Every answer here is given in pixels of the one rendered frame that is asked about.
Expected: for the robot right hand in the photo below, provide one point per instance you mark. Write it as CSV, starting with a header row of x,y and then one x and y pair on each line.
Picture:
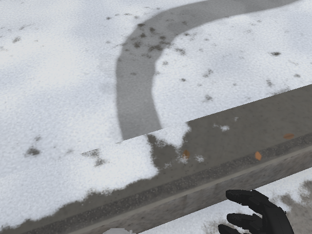
x,y
273,221

